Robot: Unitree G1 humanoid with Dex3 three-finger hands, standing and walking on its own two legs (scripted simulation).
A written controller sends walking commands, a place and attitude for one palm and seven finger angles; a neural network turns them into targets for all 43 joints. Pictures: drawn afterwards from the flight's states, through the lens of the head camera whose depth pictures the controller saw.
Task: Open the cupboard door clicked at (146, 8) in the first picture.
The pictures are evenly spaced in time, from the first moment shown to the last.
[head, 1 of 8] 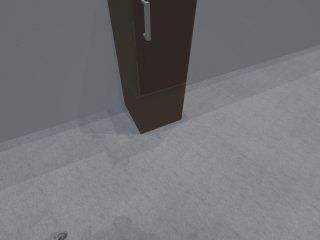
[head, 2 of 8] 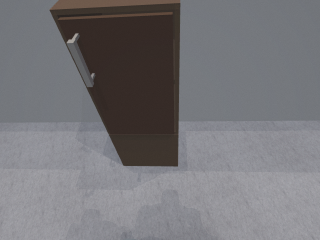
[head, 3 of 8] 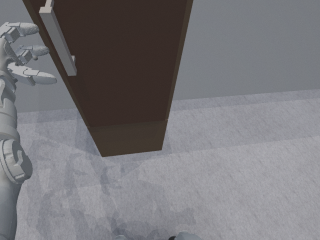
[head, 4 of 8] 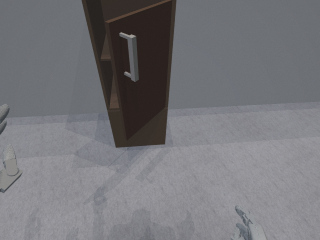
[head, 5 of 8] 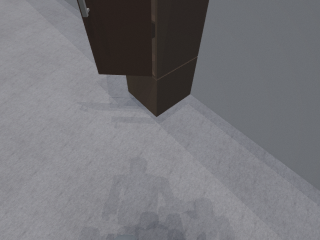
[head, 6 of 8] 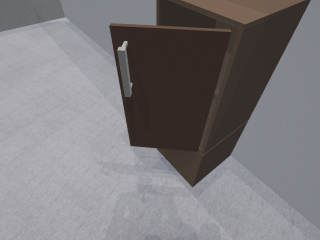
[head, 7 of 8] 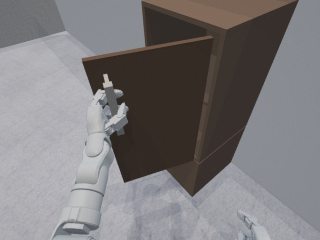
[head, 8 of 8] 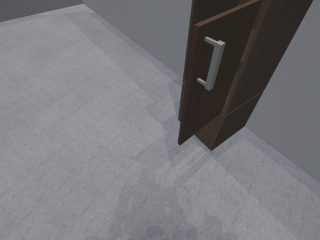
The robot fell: no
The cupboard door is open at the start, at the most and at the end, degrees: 0 95 95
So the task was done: yes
